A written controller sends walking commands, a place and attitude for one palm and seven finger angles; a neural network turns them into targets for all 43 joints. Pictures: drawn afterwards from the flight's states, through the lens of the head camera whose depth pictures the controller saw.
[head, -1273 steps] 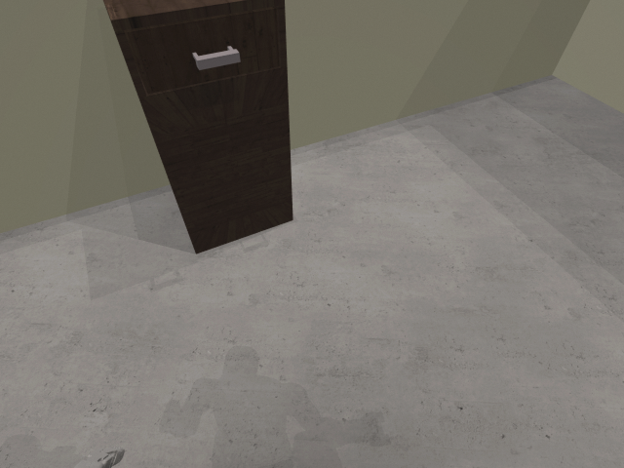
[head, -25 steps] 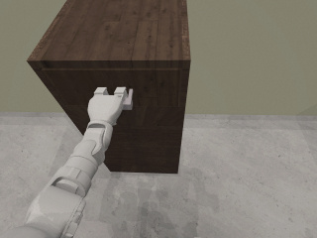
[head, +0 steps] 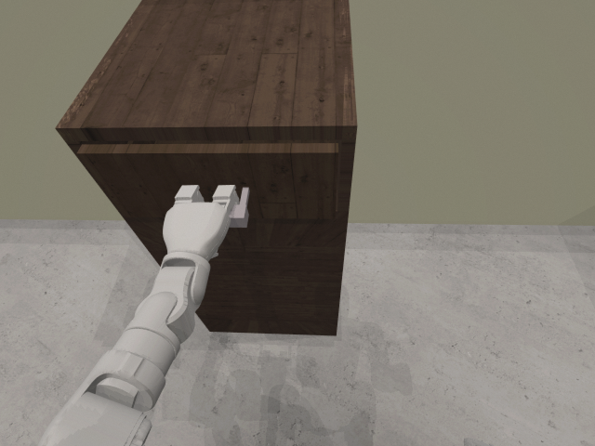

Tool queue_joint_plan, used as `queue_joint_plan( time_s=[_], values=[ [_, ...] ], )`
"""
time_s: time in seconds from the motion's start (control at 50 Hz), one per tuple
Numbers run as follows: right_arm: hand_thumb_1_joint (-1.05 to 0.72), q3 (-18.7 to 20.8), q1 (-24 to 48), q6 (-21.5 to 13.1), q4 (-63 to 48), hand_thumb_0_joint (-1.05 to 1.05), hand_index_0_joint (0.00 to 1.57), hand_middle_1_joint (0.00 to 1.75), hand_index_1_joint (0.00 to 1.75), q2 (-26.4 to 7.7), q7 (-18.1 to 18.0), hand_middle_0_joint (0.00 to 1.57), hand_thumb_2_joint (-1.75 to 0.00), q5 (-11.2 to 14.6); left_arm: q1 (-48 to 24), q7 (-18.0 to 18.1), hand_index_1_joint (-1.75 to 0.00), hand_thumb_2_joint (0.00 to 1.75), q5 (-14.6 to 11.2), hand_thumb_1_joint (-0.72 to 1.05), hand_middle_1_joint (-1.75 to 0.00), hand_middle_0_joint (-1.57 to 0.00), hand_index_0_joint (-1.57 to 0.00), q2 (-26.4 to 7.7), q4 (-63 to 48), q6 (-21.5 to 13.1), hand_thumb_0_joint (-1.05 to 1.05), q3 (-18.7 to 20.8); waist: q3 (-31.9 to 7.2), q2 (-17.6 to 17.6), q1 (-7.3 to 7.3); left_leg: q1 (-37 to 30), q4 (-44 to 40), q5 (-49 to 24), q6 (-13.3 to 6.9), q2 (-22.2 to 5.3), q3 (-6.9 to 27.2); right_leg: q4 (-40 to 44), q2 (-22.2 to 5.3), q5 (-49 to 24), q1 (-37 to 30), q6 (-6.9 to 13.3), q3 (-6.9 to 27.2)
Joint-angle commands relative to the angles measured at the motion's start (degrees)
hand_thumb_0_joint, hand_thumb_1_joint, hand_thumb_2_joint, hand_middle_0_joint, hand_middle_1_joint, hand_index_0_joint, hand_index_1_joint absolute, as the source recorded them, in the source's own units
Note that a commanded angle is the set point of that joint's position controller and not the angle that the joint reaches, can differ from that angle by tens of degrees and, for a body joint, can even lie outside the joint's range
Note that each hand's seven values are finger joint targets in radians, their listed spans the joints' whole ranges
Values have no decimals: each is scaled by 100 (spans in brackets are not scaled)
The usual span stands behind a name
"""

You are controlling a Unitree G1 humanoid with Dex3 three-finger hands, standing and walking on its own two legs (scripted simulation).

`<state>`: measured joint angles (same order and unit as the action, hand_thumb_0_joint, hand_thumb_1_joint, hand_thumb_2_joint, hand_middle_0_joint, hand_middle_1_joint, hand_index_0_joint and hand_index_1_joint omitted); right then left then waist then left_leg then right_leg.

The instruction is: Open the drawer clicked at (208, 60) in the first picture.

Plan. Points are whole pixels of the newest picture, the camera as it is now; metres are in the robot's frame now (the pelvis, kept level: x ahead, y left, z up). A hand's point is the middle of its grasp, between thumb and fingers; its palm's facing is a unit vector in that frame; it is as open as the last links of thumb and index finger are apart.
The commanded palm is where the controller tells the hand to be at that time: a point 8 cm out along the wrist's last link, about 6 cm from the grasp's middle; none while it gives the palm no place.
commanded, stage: pull the drawer open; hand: left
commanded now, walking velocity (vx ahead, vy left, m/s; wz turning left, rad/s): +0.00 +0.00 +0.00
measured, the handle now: (213, 204) +0.46 +0.15 +0.03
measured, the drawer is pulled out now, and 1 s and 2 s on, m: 0.02 0.11 0.25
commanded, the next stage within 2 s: none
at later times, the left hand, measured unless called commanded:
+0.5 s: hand (205, 261) +0.37 +0.15 +0.01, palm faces -0.04 -0.04 -1.00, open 6.4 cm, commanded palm +0.35 +0.15 +0.07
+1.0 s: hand (199, 297) +0.31 +0.15 +0.01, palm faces +0.01 -0.10 -1.00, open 6.3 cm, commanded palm +0.26 +0.16 +0.07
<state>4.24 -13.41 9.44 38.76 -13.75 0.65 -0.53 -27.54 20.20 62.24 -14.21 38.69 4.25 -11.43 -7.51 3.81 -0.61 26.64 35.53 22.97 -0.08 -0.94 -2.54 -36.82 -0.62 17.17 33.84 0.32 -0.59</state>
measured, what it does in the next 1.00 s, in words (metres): stands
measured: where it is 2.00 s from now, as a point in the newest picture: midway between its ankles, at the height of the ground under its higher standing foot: outside the picture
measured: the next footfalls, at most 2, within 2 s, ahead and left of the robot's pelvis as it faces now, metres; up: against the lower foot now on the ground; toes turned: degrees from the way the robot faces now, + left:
none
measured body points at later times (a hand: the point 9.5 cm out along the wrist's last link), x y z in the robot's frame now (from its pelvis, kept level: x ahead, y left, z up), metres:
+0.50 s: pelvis -0.01 +0.00 +0.00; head +0.04 -0.03 +0.45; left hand +0.37 +0.15 +0.06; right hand +0.15 -0.24 -0.13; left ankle -0.07 +0.12 -0.72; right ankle +0.00 -0.12 -0.72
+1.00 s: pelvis -0.01 +0.00 +0.00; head +0.03 -0.04 +0.45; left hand +0.31 +0.16 +0.06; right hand +0.11 -0.26 -0.14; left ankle -0.07 +0.12 -0.72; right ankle +0.00 -0.12 -0.72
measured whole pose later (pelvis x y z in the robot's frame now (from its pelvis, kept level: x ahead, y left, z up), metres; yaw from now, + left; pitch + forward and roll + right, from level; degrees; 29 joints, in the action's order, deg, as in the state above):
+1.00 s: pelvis -0.01 +0.00 +0.00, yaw -1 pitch +10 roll +1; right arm 4.4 -12.5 7.9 37.6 -14.5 1.5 -0.2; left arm -5.9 20.4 62.1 -14.3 16.7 6.0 -12.0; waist -5.7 4.0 0.6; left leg 22.3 34.3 22.2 0.3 -1.0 -3.8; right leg -36.8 -0.3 16.5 30.6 0.6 0.7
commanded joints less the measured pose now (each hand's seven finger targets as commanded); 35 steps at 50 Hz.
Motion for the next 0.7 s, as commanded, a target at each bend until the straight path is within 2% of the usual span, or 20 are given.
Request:
queue_joint_plan(
  time_s=[0.0,0.04,0.06,0.1,0.12,0.14,0.16,0.2,0.22,0.24,0.32,0.38,0.42,0.46,0.48,0.54,0.58,0.6,0.62,0.68],
  values=[
    [-90,179,207,-192,-729,0,20,30,30,-632,-13,20,-90,-4,-891,185,-135,90,-40,90,-135,-40,-40,-436,-1545,-2,0,136,-2070,-631,101,-680,-101,-3477,-121,185,2,54,174,-3080,-2023,204,-128],
    [-90,186,278,-202,-790,0,20,30,30,-613,12,20,-90,2,-661,166,-135,90,-75,90,-135,-40,-40,-379,-1901,35,0,104,-2076,-493,145,-815,-89,-3733,-111,158,31,36,170,-3137,-2036,214,-137],
    [-90,176,315,-212,-795,0,20,30,30,-617,16,20,-90,3,-385,151,-135,90,-78,90,-135,-40,-40,-471,-1946,56,0,195,-2053,-546,197,-815,-82,-3793,-107,162,11,19,170,-3228,-2095,210,-140],
    [-90,145,417,-229,-840,0,20,30,30,-609,21,20,-90,7,-211,121,-135,90,-88,90,-135,-40,-40,-445,-2194,82,0,144,-1954,-694,188,-805,-120,-3700,-102,159,21,42,160,-3247,-2126,195,-137],
    [-90,134,489,-240,-875,0,20,30,30,-611,26,20,-90,22,-48,95,-135,90,-130,90,-135,-40,-40,-387,-2215,108,0,100,-1800,-629,192,-797,-138,-3642,-90,164,26,83,153,-3170,-2096,204,-145],
    [-90,88,485,-202,-715,0,20,30,30,-649,-41,20,-90,26,-1019,127,-135,90,-53,90,-135,-40,-40,-536,-2067,126,0,50,-1522,-709,-49,-738,-151,-3266,-80,169,48,120,163,-2902,-1816,190,-156],
    [-90,89,443,-210,-636,0,20,30,30,-622,-97,20,-90,10,-1514,152,-135,90,23,90,-135,-40,-40,-489,-1901,141,0,-31,-1461,-742,-124,-724,-153,-2977,-93,195,36,161,164,-2656,-1683,183,-159],
    [-90,86,433,-230,-600,0,20,30,30,-592,-150,20,-90,-22,-1352,199,-135,90,142,90,-135,-40,-40,-615,-1638,190,0,97,-1602,-614,20,-774,-158,-3017,-89,231,3,146,164,-2650,-1771,220,-150],
    [-90,90,459,-217,-610,0,20,30,30,-609,-162,20,-90,-30,-1491,200,-135,90,173,90,-135,-40,-40,-718,-1803,200,0,152,-1854,-528,46,-886,-121,-3236,-75,232,7,112,158,-2803,-1884,231,-126],
    [-90,97,440,-215,-611,0,20,30,30,-562,-152,20,-90,-37,-1612,187,-135,90,184,90,-135,-40,-40,-542,-1855,200,0,-20,-2006,-370,29,-1000,-83,-3381,-64,230,18,77,141,-2886,-1872,225,-135],
    [-90,81,456,-208,-582,0,20,30,30,-561,-191,20,-90,-45,-1710,106,-135,90,97,90,-135,-40,-40,-619,-1559,121,0,85,-1961,-647,17,-844,-72,-3304,-64,253,50,65,131,-2936,-1965,213,-141],
    [-90,74,437,-235,-587,0,20,30,30,-519,-207,20,-90,-57,-1809,97,-135,90,68,90,-135,-40,-40,-559,-1420,-15,0,66,-1827,-645,-1,-776,-85,-3114,-85,269,21,93,113,-2884,-1902,198,-136],
    [-90,78,421,-252,-609,0,20,30,30,-536,-225,20,-90,-63,-1950,121,-135,90,85,90,-135,-40,-40,-704,-1490,-128,0,179,-1964,-567,22,-749,-95,-3088,-70,278,58,62,117,-2780,-1942,219,-124],
    [-90,88,379,-273,-608,0,20,30,30,-498,-210,20,-90,-61,-1984,168,-135,90,116,90,-135,-40,-40,-497,-1329,-185,0,44,-1837,-494,-3,-743,-79,-3008,-67,265,40,72,126,-2637,-1750,222,-136],
    [-90,98,337,-289,-604,0,20,30,30,-504,-199,20,-90,-60,-2053,195,-135,90,107,90,-135,-40,-40,-477,-1302,-221,0,37,-1859,-584,-25,-704,-80,-2889,-72,268,47,80,129,-2551,-1736,215,-141],
    [-90,125,266,-322,-585,0,20,30,30,-523,-180,20,-90,-65,-2224,289,-135,90,148,90,-135,-40,-40,-525,-1296,-290,0,73,-2002,-462,-26,-696,-80,-2792,-60,264,70,57,135,-2393,-1694,231,-130],
    [-90,132,233,-335,-548,0,20,30,30,-525,-178,20,-90,-61,-2250,336,-135,90,143,90,-135,-40,-40,-469,-1112,-291,0,56,-1909,-567,-50,-601,-91,-2640,-75,273,51,84,140,-2338,-1667,228,-138],
    [-90,150,228,-348,-565,0,20,30,30,-526,-170,20,-90,-60,-2053,347,-135,90,120,90,-135,-40,-40,-468,-1071,-292,0,97,-1918,-598,-11,-572,-100,-2589,-90,275,39,107,144,-2332,-1719,231,-122],
    [-90,149,235,-353,-590,0,20,30,30,-567,-169,20,-90,-57,-1815,351,-135,90,101,90,-135,-40,-40,-691,-1072,-285,0,309,-2032,-674,77,-499,-133,-2528,-90,292,38,115,139,-2320,-1906,237,-90],
    [-90,160,300,-362,-653,0,20,30,30,-555,-132,20,-90,-25,-1327,325,-135,90,16,90,-135,-40,-40,-501,-1296,-278,0,206,-1970,-679,130,-483,-209,-2502,-98,268,1,142,137,-2353,-1973,234,-79]
  ],
)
